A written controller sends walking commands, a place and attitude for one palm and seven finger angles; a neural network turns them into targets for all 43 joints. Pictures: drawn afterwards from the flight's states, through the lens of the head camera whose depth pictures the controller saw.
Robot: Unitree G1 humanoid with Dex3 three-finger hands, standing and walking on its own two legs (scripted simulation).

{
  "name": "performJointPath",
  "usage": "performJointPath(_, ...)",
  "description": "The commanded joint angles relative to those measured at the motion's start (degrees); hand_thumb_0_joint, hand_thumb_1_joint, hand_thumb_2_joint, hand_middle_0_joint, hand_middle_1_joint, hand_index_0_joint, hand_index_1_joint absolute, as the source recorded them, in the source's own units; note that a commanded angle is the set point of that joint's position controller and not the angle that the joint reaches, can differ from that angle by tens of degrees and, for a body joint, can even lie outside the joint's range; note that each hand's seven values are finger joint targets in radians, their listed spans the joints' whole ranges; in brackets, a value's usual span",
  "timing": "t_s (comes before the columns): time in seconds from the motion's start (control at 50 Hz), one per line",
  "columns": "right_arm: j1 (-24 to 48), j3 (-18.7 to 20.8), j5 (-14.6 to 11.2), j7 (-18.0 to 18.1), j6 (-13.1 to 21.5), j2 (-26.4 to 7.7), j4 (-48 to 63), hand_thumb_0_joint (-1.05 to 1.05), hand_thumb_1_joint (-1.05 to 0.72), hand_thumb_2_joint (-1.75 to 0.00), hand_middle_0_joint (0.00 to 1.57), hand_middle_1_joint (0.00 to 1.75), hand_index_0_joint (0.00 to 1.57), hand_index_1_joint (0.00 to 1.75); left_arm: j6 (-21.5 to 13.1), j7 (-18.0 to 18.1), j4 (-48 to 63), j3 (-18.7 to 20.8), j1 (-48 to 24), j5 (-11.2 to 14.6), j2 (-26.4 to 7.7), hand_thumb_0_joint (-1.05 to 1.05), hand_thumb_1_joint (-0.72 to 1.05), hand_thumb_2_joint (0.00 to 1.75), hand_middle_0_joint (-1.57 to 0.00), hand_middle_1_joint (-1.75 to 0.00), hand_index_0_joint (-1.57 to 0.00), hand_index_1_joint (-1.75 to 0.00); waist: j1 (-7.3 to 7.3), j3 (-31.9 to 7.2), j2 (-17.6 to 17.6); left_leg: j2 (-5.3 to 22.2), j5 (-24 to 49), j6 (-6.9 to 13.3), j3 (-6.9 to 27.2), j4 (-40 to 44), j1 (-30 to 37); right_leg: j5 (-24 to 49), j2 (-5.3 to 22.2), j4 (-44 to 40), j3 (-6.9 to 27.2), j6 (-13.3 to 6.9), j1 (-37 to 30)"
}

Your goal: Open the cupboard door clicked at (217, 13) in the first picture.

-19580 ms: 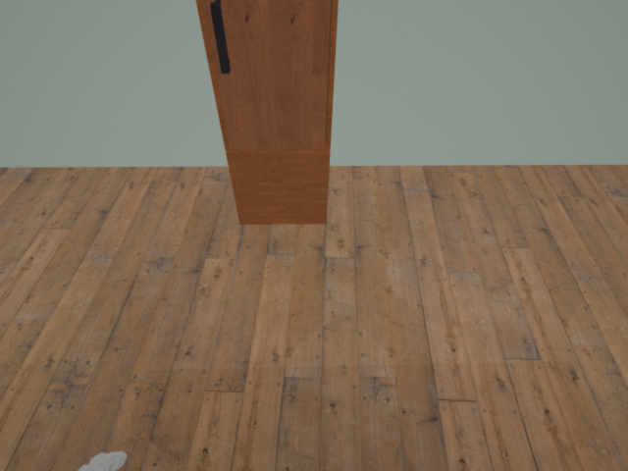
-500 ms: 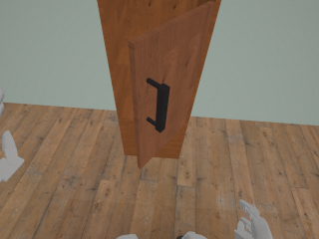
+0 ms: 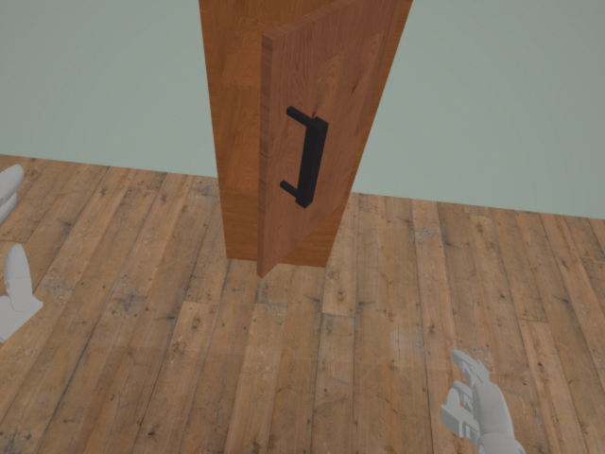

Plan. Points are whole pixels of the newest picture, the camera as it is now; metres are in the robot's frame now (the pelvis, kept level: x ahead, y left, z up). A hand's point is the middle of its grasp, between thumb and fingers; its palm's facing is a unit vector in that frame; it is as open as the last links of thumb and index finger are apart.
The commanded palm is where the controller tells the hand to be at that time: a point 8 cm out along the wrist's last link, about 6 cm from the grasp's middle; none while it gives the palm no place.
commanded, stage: stop stepping back and stand still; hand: left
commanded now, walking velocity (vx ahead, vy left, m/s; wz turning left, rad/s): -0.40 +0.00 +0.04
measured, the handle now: (299, 160) +0.54 +0.04 +0.05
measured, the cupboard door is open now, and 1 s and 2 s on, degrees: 53 53 53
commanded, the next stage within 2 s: let the arm hang, fingers relaxed in 0.82 s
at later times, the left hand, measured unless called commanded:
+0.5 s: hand out of the picture +0.07 +0.28 +0.16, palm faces +0.48 -0.80 -0.36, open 7.4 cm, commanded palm +0.01 +0.32 +0.18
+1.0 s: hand out of the picture +0.08 +0.28 +0.07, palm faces +0.33 -0.83 -0.45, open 7.4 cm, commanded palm none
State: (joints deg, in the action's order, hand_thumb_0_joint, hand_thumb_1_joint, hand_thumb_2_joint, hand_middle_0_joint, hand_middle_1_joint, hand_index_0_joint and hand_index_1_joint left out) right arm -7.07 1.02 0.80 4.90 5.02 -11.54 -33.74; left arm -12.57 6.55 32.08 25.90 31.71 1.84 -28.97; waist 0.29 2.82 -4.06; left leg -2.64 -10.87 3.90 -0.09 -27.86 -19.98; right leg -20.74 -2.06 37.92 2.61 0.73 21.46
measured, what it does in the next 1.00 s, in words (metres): walks backwards: right foot, then left foot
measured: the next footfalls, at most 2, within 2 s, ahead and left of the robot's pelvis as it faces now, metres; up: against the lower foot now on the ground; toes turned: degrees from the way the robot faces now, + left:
right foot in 0.30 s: -0.12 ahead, -0.11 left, +0.00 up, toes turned -1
left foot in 0.50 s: -0.07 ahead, +0.14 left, +0.00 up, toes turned +2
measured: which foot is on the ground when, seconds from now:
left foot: down 0.00-0.30, up 0.32-0.48, down 0.50-1.00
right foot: up 0.00-0.28, down 0.30-0.50, up 0.52-0.74, down 0.76-1.00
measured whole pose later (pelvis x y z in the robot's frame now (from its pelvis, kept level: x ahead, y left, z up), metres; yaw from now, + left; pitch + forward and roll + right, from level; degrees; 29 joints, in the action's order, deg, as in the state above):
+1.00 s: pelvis -0.14 +0.01 -0.02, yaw +2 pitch +0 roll -1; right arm -13.0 1.3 2.1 1.0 5.3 -15.6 -42.2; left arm -5.3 3.5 5.4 15.9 19.8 -1.3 -19.7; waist 0.9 -2.8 3.0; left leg 0.4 -17.2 0.8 1.2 -38.9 -21.7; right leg -26.1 1.1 48.1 -3.0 -0.5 24.5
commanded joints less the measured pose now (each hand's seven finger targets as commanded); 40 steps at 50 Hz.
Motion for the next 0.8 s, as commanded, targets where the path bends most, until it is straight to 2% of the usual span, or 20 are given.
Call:
performJointPath(0.0, -1.39, 2.62, 0.00, -1.23, 6.29, -7.51, 6.90, 0.00, -0.90, -0.90, 0.20, 0.30, 0.20, 0.30, -4.37, 2.12, 15.95, 5.05, 2.28, 0.92, -5.36, 0.00, 0.90, 0.90, -0.20, -0.30, -0.20, -0.30, -1.31, -18.08, 14.99, 19.24, 51.64, 2.28, 12.57, 6.61, 21.69, -7.36, -0.19, 14.15, 0.67, -0.24, 3.36)
performJointPath(0.04, -0.82, 2.83, -0.19, -1.60, 6.69, -7.98, 5.97, 0.00, -0.90, -0.90, 0.20, 0.30, 0.20, 0.30, -2.34, 2.26, 13.37, 4.51, 3.53, 1.08, -4.80, 0.00, 0.90, 0.90, -0.20, -0.30, -0.20, -0.30, -0.91, -16.25, 12.24, 17.87, 41.10, 2.84, 11.02, 9.64, 18.61, -5.45, -0.54, 16.09, -0.95, 0.43, 1.96)
performJointPath(0.1, -0.31, 2.13, -0.08, -0.84, 7.04, -7.67, 6.61, 0.00, -0.90, -0.90, 0.20, 0.30, 0.20, 0.30, -0.42, 2.84, 12.83, 5.24, 2.23, 1.32, -5.55, 0.00, 0.90, 0.90, -0.20, -0.30, -0.20, -0.30, 0.04, -10.89, 12.73, 15.82, -2.99, 1.98, 12.65, 19.53, 8.39, -5.29, -0.37, 12.16, -2.47, 0.56, -2.57)
performJointPath(0.16, 1.05, 0.96, 0.56, 0.14, 6.29, -7.23, 6.81, 0.00, -0.90, -0.90, 0.20, 0.30, 0.20, 0.30, 0.77, 4.07, 12.22, 4.93, 1.28, 0.97, -5.49, 0.00, 0.90, 0.90, -0.20, -0.30, -0.20, -0.30, -0.57, -8.13, 18.35, 12.44, -26.78, -2.98, 10.40, 29.13, 0.17, -9.46, -3.85, 1.89, -7.74, -1.01, -12.97)
performJointPath(0.22, 0.93, 0.70, 1.10, 0.33, 5.84, -6.52, 6.74, 0.00, -0.90, -0.90, 0.20, 0.30, 0.20, 0.30, 1.02, 3.90, 14.33, 3.98, 0.13, 0.74, -6.25, 0.00, 0.90, 0.90, -0.20, -0.30, -0.20, -0.30, -0.35, -9.33, 18.64, 6.09, -20.47, -8.80, 3.18, 22.64, 2.43, -7.07, -4.20, -18.32, -9.48, -3.03, -19.52)
performJointPath(0.26, 0.05, 0.57, 1.11, -0.01, 4.45, -5.80, 5.65, 0.00, -0.90, -0.90, 0.20, 0.30, 0.20, 0.30, 0.73, 3.33, 14.19, 5.68, 1.11, 1.06, -8.95, 0.00, 0.90, 0.90, -0.20, -0.30, -0.20, -0.30, -0.05, -10.95, -1.19, 1.23, -6.67, -6.05, -1.43, -9.41, 12.78, -4.96, 11.96, -31.39, 5.70, -8.73, -1.31)
performJointPath(0.3, 1.52, -0.13, 2.27, -0.68, 3.90, -6.51, 4.99, 0.00, -0.90, -0.90, 0.20, 0.30, 0.20, 0.30, 0.33, 3.88, 13.47, 8.44, -4.16, 1.45, -10.40, 0.00, 0.90, 0.90, -0.20, -0.30, -0.20, -0.30, -0.30, -7.97, -3.46, 4.87, -5.39, -5.67, 2.88, -26.80, 3.22, -6.84, 23.32, -32.30, 15.47, -14.77, 6.40)
performJointPath(0.34, -1.35, 1.61, -0.48, 0.27, 3.87, -7.42, 3.74, 0.00, -0.90, -0.90, 0.20, 0.30, 0.20, 0.30, 1.07, 2.86, 5.66, 4.00, -6.87, 1.61, -5.08, 0.00, 0.90, 0.90, -0.20, -0.30, -0.20, -0.30, 1.23, -5.10, -7.73, 3.90, -6.15, -5.16, 1.32, -27.57, -2.27, -13.93, 16.36, -28.02, 7.72, -9.88, 2.72)
performJointPath(0.4, 0.94, 0.68, -0.63, 1.71, 4.28, -6.71, 4.06, 0.00, -0.90, -0.90, 0.20, 0.30, 0.20, 0.30, 0.71, 3.05, 2.89, 2.77, -8.97, 0.19, -4.97, 0.00, 0.90, 0.90, -0.20, -0.30, -0.20, -0.30, 0.71, 0.98, 0.71, 6.19, -10.54, -2.83, -1.49, -11.77, 1.72, -16.16, 16.29, -24.67, 5.93, -9.14, 4.72)
performJointPath(0.44, -0.88, 0.18, -0.31, 2.38, 5.52, -7.26, 3.86, 0.00, -0.90, -0.90, 0.20, 0.30, 0.20, 0.30, -0.43, 3.41, 4.24, 2.39, -10.44, -0.44, -4.62, 0.00, 0.90, 0.90, -0.20, -0.30, -0.20, -0.30, 1.12, 0.79, 7.38, 5.14, -12.09, -1.55, -2.41, 0.60, 7.39, -13.27, 11.79, -16.82, 3.61, -7.43, 3.46)
performJointPath(0.48, -1.77, 0.48, -0.46, 2.45, 6.63, -8.83, 5.93, 0.00, -0.90, -0.90, 0.20, 0.30, 0.20, 0.30, -2.10, 3.81, 8.57, 3.97, -10.41, -0.27, -5.43, 0.00, 0.90, 0.90, -0.20, -0.30, -0.20, -0.30, 0.83, -2.71, 18.81, 14.67, -7.72, 3.43, 14.62, 8.18, 12.26, -0.74, 2.53, -0.44, -2.86, -2.55, 5.03)
performJointPath(0.5, -2.49, 0.23, -0.35, 1.99, 7.10, -7.80, 4.75, 0.00, -0.90, -0.90, 0.20, 0.30, 0.20, 0.30, -3.02, 3.36, 9.83, 4.34, -10.73, -0.11, -6.47, 0.00, 0.90, 0.90, -0.20, -0.30, -0.20, -0.30, 1.73, -4.16, 22.32, 19.66, -15.14, 5.22, 23.80, 14.77, 12.54, -9.55, 1.17, 8.28, -5.84, -0.92, 7.83)
performJointPath(0.52, -2.40, 0.07, 0.58, 1.72, 7.79, -6.86, 4.56, 0.00, -0.90, -0.90, 0.20, 0.30, 0.20, 0.30, -3.21, 3.36, 10.90, 5.44, -11.23, -0.67, -7.37, 0.00, 0.90, 0.90, -0.20, -0.30, -0.20, -0.30, 1.99, -2.51, 19.36, 22.03, -16.56, 7.43, 29.08, 18.78, 8.56, -11.72, 1.48, 17.03, -3.83, -0.91, 8.11)
performJointPath(0.56, -2.90, 0.45, 0.33, 0.56, 9.07, -7.09, 4.02, 0.00, -0.90, -0.90, 0.20, 0.30, 0.20, 0.30, -2.95, 3.12, 10.24, 4.91, -7.75, -0.63, -6.06, 0.00, 0.90, 0.90, -0.20, -0.30, -0.20, -0.30, 0.92, -3.01, 11.76, 20.99, -7.06, 7.68, 22.97, 15.93, 7.59, -7.55, 3.81, 15.64, -2.21, -0.69, 6.34)
performJointPath(0.6, -2.35, 0.60, -0.20, -0.15, 9.61, -7.47, 4.37, 0.00, -0.90, -0.90, 0.20, 0.30, 0.20, 0.30, -2.17, 2.99, 10.65, 4.52, -2.20, -0.45, -5.02, 0.00, 0.90, 0.90, -0.20, -0.30, -0.20, -0.30, 0.03, -6.28, 14.55, 16.61, -3.19, 4.32, 12.24, 14.34, 6.77, -2.99, 2.96, 7.85, -5.89, -0.34, -0.45)
performJointPath(0.68, -1.45, 0.85, 0.23, 0.09, 7.13, -7.94, 5.88, 0.00, -0.90, -0.90, 0.20, 0.30, 0.20, 0.30, -1.51, 3.32, 6.78, 5.23, 0.05, -0.68, -4.67, 0.00, 0.90, 0.90, -0.20, -0.30, -0.20, -0.30, 0.02, -3.95, 16.37, 13.12, -25.15, 0.34, 4.40, 14.56, -8.70, -2.68, 0.92, -6.34, -10.79, -1.70, -18.01)
performJointPath(0.72, -0.62, 1.12, 0.35, 0.37, 5.53, -7.15, 6.62, 0.00, -0.90, -0.90, 0.20, 0.30, 0.20, 0.30, -1.26, 3.05, 3.70, 5.69, -1.16, -0.80, -5.74, 0.00, 0.90, 0.90, -0.20, -0.30, -0.20, -0.30, 0.02, -1.93, 4.24, 7.28, -21.19, -2.00, 0.15, -1.66, -12.29, -7.16, 6.79, -17.60, 1.98, -5.74, -16.63)
performJointPath(0.74, -1.39, 1.35, 0.22, 0.34, 5.01, -6.84, 6.43, 0.00, -0.90, -0.90, 0.20, 0.30, 0.20, 0.30, -1.27, 2.97, 3.02, 7.13, -1.88, -0.29, -7.44, 0.00, 0.90, 0.90, -0.20, -0.30, -0.20, -0.30, 0.09, -3.11, -4.28, 3.92, -14.58, -3.05, -2.16, -15.39, -10.85, -13.69, 16.40, -25.55, 16.53, -10.07, -10.98)
performJointPath(0.76, -1.34, 1.26, -0.05, 0.20, 5.48, -6.44, 5.82, 0.00, -0.90, -0.90, 0.20, 0.30, 0.20, 0.30, -1.55, 3.08, 3.78, 7.19, -5.45, 0.16, -7.59, 0.00, 0.90, 0.90, -0.20, -0.30, -0.20, -0.30, -0.65, -3.45, -8.92, 3.37, -14.24, -3.41, -0.98, -26.54, -11.68, -12.38, 21.78, -28.39, 23.16, -12.81, -8.60)
performJointPath(0.78, -2.60, 1.24, 0.06, -0.01, 5.75, -6.46, 4.25, 0.00, -0.90, -0.90, 0.20, 0.30, 0.20, 0.30, -2.11, 3.03, 3.11, 6.78, -7.42, 0.06, -6.58, 0.00, 0.90, 0.90, -0.20, -0.30, -0.20, -0.30, 0.51, -4.79, -5.81, 4.40, -13.30, -3.60, 0.22, -31.15, -9.91, -12.36, 21.43, -28.14, 19.83, -12.62, -6.26)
